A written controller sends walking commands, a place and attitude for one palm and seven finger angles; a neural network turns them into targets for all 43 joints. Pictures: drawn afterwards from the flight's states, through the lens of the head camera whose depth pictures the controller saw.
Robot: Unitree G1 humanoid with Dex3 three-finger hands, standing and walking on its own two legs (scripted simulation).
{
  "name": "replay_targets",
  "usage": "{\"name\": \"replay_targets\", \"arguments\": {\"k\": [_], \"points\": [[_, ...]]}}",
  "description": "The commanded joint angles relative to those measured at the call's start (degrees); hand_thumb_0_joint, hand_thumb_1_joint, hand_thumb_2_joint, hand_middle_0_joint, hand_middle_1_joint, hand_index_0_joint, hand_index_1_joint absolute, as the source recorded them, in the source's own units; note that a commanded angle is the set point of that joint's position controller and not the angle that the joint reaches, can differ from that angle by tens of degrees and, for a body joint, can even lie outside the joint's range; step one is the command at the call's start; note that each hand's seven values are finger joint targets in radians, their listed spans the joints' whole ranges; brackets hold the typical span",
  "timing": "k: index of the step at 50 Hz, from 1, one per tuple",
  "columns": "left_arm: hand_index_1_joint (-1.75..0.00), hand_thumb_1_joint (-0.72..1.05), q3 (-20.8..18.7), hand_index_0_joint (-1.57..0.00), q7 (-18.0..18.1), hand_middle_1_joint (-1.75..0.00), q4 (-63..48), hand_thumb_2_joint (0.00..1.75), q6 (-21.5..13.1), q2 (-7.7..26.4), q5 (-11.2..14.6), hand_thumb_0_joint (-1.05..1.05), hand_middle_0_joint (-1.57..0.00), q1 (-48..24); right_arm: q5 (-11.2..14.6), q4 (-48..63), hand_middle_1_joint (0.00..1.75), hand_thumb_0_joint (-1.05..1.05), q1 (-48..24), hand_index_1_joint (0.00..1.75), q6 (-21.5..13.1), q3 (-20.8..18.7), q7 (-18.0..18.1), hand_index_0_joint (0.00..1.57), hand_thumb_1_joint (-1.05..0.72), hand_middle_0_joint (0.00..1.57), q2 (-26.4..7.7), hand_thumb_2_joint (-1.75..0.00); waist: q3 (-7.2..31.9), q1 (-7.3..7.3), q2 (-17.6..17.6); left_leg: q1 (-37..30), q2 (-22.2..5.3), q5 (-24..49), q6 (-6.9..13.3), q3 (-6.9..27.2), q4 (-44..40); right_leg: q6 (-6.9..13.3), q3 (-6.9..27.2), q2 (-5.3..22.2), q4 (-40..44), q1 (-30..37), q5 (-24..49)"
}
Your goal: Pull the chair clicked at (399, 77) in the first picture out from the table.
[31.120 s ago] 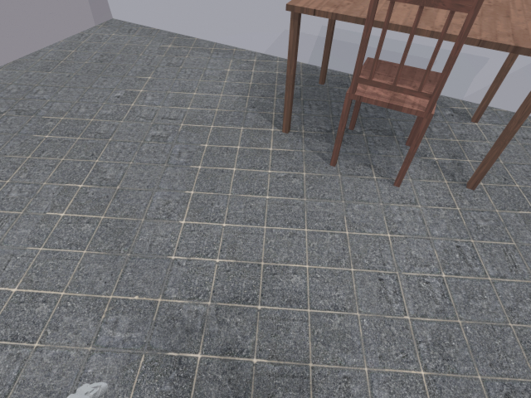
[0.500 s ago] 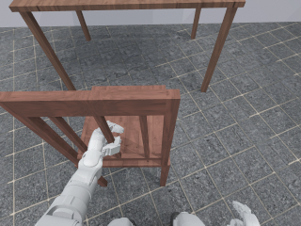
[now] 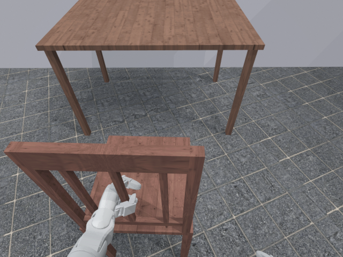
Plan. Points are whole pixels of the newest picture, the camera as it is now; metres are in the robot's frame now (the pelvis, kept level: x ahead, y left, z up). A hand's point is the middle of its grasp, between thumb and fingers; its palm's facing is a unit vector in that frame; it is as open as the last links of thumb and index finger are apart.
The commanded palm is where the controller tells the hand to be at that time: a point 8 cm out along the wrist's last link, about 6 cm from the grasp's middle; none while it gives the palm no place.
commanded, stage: stop walking, hand still on the chair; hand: left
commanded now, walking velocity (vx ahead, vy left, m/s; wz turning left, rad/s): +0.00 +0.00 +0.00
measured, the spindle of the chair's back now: (124, 198) +0.28 +0.14 -0.06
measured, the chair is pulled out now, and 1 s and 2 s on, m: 0.67 0.67 0.67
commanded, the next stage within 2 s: open the thumb and straighten the fingers in 0.54 s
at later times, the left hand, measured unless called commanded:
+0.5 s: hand (132, 203) +0.27 +0.12 -0.06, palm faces +0.01 -0.98 -0.18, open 5.1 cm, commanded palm +0.25 +0.17 -0.05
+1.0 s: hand (125, 198) +0.28 +0.14 -0.06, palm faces +0.04 -0.98 -0.18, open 11.2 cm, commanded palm +0.25 +0.18 -0.04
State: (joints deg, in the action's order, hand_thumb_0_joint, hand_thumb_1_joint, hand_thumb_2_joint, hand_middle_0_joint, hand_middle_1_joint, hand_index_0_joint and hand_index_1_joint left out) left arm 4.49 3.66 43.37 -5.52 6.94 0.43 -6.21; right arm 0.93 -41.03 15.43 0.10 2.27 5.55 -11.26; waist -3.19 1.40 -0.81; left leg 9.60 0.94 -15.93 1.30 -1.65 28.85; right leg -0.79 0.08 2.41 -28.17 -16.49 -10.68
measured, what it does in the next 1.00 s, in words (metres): stands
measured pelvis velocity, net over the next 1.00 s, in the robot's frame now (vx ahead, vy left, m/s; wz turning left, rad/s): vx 0.04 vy -0.02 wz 0.04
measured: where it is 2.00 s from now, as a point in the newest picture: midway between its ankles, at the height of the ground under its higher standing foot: outside the picture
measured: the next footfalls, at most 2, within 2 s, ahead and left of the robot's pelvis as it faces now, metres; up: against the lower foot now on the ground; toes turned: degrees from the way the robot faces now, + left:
none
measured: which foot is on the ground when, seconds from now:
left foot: down 0.00-1.00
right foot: down 0.00-1.00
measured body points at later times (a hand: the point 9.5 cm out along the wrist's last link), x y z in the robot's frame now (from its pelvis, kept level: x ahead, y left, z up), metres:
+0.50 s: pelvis +0.03 -0.02 +0.01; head +0.05 -0.03 +0.45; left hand +0.26 +0.17 -0.05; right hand +0.19 -0.26 -0.10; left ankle +0.00 +0.11 -0.74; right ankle +0.08 -0.14 -0.74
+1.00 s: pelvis +0.04 -0.02 -0.02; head +0.07 -0.03 +0.43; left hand +0.27 +0.19 -0.04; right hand +0.19 -0.27 -0.11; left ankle +0.00 +0.11 -0.74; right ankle +0.08 -0.14 -0.74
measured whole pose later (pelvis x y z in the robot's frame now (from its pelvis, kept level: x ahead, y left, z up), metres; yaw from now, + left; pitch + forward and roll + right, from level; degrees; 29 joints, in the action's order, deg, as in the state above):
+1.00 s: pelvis +0.04 -0.02 -0.02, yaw +2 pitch +6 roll +0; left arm 1.7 2.7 16.5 5.6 11.2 4.3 7.7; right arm 2.6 -34.3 13.0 -3.4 0.5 3.4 -15.7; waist 3.3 2.2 -2.0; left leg 22.6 0.2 -22.3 -0.4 0.9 38.5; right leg -0.1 -2.3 2.1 -38.0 -29.2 -15.4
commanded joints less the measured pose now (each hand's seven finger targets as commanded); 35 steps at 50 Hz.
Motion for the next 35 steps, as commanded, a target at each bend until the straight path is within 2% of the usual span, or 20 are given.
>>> {"name": "replay_targets", "arguments": {"k": [1,2,3,4,8,13,14,16,17,18,20,23,24,28,30,31,32,33,34,35], "points": [[-1.45,0.90,-1.89,-0.50,1.24,-1.45,-12.80,0.90,-4.42,6.28,-0.58,0.00,-0.50,-13.79,0.12,7.46,0.30,0.00,-5.60,0.30,-3.27,-2.86,0.42,0.20,-0.90,0.20,-7.74,-0.90,9.74,-1.03,3.38,1.68,-5.92,3.31,1.10,6.56,-8.47,1.90,5.40,3.85,6.98,7.66,-1.65],[-1.45,0.90,-1.16,-0.50,1.30,-1.45,-13.92,0.90,-4.55,5.52,-0.74,0.00,-0.50,-14.43,0.22,7.67,0.30,0.00,-5.61,0.30,-3.57,-2.66,0.44,0.20,-0.90,0.20,-7.46,-0.90,9.71,-0.80,1.08,1.10,-6.03,1.07,0.81,6.68,-9.38,1.91,5.20,3.72,7.47,5.79,-5.14],[-1.45,0.90,-1.59,-0.50,1.59,-1.45,-14.46,0.90,-4.61,6.17,-0.98,0.00,-0.50,-14.17,0.17,7.83,0.30,0.00,-5.75,0.30,-3.72,-2.50,0.54,0.20,-0.90,0.20,-7.28,-0.90,8.54,-0.95,-1.39,2.13,-6.38,-3.29,0.94,6.79,-10.90,1.64,5.05,3.45,7.94,4.27,-9.32],[-1.45,0.90,-1.50,-0.50,1.75,-1.45,-14.30,0.90,-4.39,6.58,-0.95,0.00,-0.50,-13.14,0.44,7.37,0.30,0.00,-4.84,0.30,-3.70,-2.67,0.74,0.20,-0.90,0.20,-7.66,-0.90,6.66,-0.80,-1.86,2.99,-6.28,-3.95,1.06,6.69,-11.46,1.77,4.67,2.80,8.02,3.63,-8.80],[-1.45,0.90,-2.28,-0.50,2.23,-1.45,-15.45,0.90,-4.33,6.70,-0.57,0.00,-0.50,-10.03,0.31,7.99,0.30,0.00,-5.06,0.30,-3.88,-2.81,0.95,0.20,-0.90,0.20,-7.42,-0.90,10.95,-0.98,4.14,-1.21,-6.08,5.54,0.53,5.65,-8.59,2.33,5.47,4.01,7.63,6.04,0.28],[-1.45,0.90,-2.15,-0.50,2.25,-1.45,-17.28,0.90,-3.82,6.56,-0.26,0.00,-0.50,-6.33,0.35,8.48,0.30,0.00,-5.83,0.30,-3.55,-2.98,1.16,0.20,-0.90,0.20,-7.53,-0.90,12.95,-0.77,2.98,-3.38,-6.40,13.25,-0.16,5.03,-7.40,2.81,4.93,4.60,5.35,7.87,10.90],[-1.45,0.90,-2.01,-0.50,2.19,-1.45,-16.84,0.90,-3.56,7.02,-0.15,0.00,-0.50,-4.92,0.39,8.05,0.30,0.00,-5.67,0.30,-3.44,-3.08,1.29,0.20,-0.90,0.20,-7.84,-0.90,12.27,-0.48,2.23,-3.52,-6.27,14.57,-0.28,4.58,-7.28,2.85,4.48,4.60,5.26,7.68,13.13],[-1.45,0.90,-1.88,-0.50,2.17,-1.45,-17.96,0.90,-3.33,6.61,-0.05,0.00,-0.50,-4.57,0.34,8.53,0.30,0.00,-5.91,0.30,-2.98,-3.09,1.28,0.20,-0.90,0.20,-7.70,-0.90,13.69,-0.47,3.02,-4.23,-6.61,18.10,-0.63,4.78,-6.58,3.10,4.41,5.02,3.84,9.23,18.32],[-1.45,0.90,-1.98,-0.50,2.14,-1.45,-18.12,0.90,-3.20,6.68,0.10,0.00,-0.50,-4.05,0.40,8.74,0.30,0.00,-6.35,0.30,-2.75,-3.14,1.36,0.20,-0.90,0.20,-7.57,-0.90,13.71,-0.47,4.09,-4.38,-6.68,18.23,-0.69,4.72,-6.38,3.00,4.38,5.24,3.89,9.35,19.24],[-1.45,0.90,-1.74,-0.50,2.04,-1.45,-18.71,0.90,-3.09,6.47,0.16,0.00,-0.50,-3.97,0.40,8.89,0.30,0.00,-6.58,0.30,-2.46,-3.12,1.38,0.20,-0.90,0.20,-7.65,-0.90,13.50,-0.39,3.62,-4.41,-6.68,18.06,-0.78,4.51,-6.38,3.04,4.35,5.32,3.95,9.27,19.49],[-1.45,0.90,-2.20,-0.50,2.04,-1.45,-18.93,0.90,-2.77,6.98,0.35,0.00,-0.50,-2.63,0.42,8.86,0.30,0.00,-6.70,0.30,-2.10,-3.16,1.54,0.20,-0.90,0.20,-7.66,-0.90,12.97,-0.42,3.05,-4.62,-6.68,18.05,-0.75,4.69,-6.79,2.96,4.19,5.35,4.18,9.06,19.10],[-1.45,0.90,-1.78,-0.50,2.09,-1.45,-19.44,0.90,-2.26,6.46,0.44,0.00,-0.50,-2.85,0.51,9.53,0.30,0.00,-7.53,0.30,-1.37,-2.81,1.48,0.20,-0.90,0.20,-7.31,-0.90,11.70,-0.56,2.65,-3.69,-6.41,13.46,-0.56,4.58,-7.21,2.84,4.74,5.32,6.08,7.88,13.32],[-1.45,0.90,-2.04,-0.50,2.10,-1.45,-19.57,0.90,-2.09,7.23,0.52,0.00,-0.50,-2.66,0.59,9.21,0.30,0.00,-7.39,0.30,-1.23,-2.84,1.54,0.20,-0.90,0.20,-7.47,-0.90,10.96,-0.41,0.74,-3.58,-6.14,12.69,-0.44,4.15,-7.44,2.91,4.78,5.27,6.86,7.39,12.58],[-1.45,0.90,-3.03,-0.50,2.46,-1.45,-19.47,0.90,-1.49,7.67,0.44,0.00,-0.50,-3.02,0.59,10.05,0.30,0.00,-7.97,0.30,-0.49,-2.72,1.55,0.20,-0.90,0.20,-7.29,-0.90,11.69,-0.88,2.72,-3.28,-6.25,10.25,-0.24,4.52,-7.64,2.71,4.98,5.20,7.90,7.84,8.53],[-1.45,0.90,-3.32,-0.50,2.53,-1.45,-19.41,0.90,-1.19,8.08,0.55,0.00,-0.50,-2.59,0.57,9.97,0.30,0.00,-7.89,0.30,-0.30,-2.66,1.66,0.20,-0.90,0.20,-7.41,-0.90,11.36,-0.91,0.80,-3.24,-6.21,10.27,-0.21,4.38,-8.01,2.70,4.75,5.13,8.00,7.82,8.33],[-1.45,0.90,-2.92,-0.50,2.56,-1.45,-19.40,0.90,-1.16,7.66,0.52,0.00,-0.50,-3.04,0.57,10.14,0.30,0.00,-8.09,0.30,-0.15,-2.49,1.66,0.20,-0.90,0.20,-7.23,-0.90,11.24,-0.90,1.20,-2.85,-6.21,9.73,-0.20,4.46,-8.07,2.65,4.67,5.10,8.16,7.72,7.45],[-1.45,0.90,-6.27,-0.50,2.98,-1.45,-22.21,0.90,-1.44,11.23,0.43,0.00,-0.50,-2.91,0.58,10.48,0.30,0.00,-8.16,0.30,-0.08,-2.82,1.60,0.20,-0.90,0.20,-7.59,-0.90,11.58,-1.38,1.51,-2.79,-6.14,9.01,-0.14,4.55,-8.15,2.59,5.16,5.10,8.75,8.17,6.51],[-1.45,0.78,-0.56,-0.50,1.59,-1.45,-20.01,0.84,1.05,4.87,2.29,0.00,-0.50,0.96,2.93,11.32,0.30,0.00,-8.51,0.30,-0.75,-3.62,-0.30,0.20,-0.90,0.20,-9.91,-0.90,9.20,2.73,7.64,5.28,-4.03,5.40,-0.31,3.09,-6.86,2.21,-0.67,2.29,3.67,4.93,3.29],[-1.45,0.66,-0.82,-0.50,0.98,-1.45,-20.99,0.78,1.65,5.19,2.72,0.00,-0.50,1.72,3.08,12.04,0.30,0.00,-9.12,0.30,-1.06,-3.75,-1.03,0.20,-0.90,0.20,-10.40,-0.90,8.62,1.70,8.79,8.36,-3.96,3.48,-0.10,3.18,-6.00,2.41,-0.81,2.16,2.69,4.18,1.87],[-1.45,0.54,-2.92,-0.50,0.69,-1.45,-26.50,0.73,1.07,7.67,2.83,0.00,-0.50,-1.90,2.72,12.81,0.30,0.00,-9.53,0.30,-1.72,-3.73,-1.35,0.20,-0.90,0.20,-10.42,-0.90,10.67,1.15,8.41,9.31,-3.40,2.53,0.25,3.04,-5.20,2.45,-0.66,2.00,2.13,4.32,1.25]]}}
